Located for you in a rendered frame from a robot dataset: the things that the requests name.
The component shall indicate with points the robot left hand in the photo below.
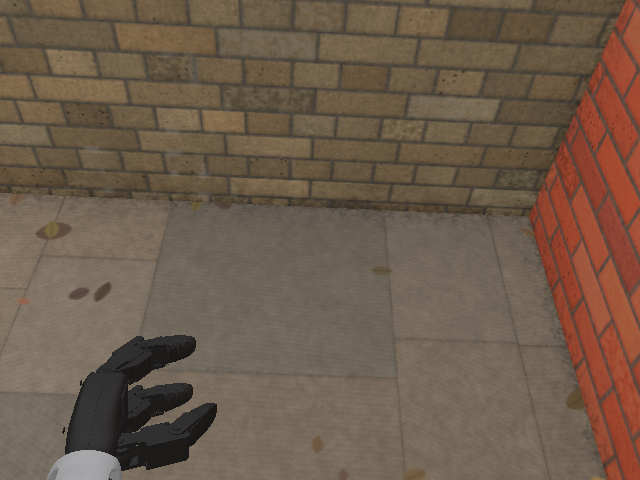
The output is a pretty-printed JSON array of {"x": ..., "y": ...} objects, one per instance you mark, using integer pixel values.
[{"x": 106, "y": 413}]

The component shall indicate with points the left robot forearm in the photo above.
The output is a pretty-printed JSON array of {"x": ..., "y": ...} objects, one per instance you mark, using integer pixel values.
[{"x": 86, "y": 465}]

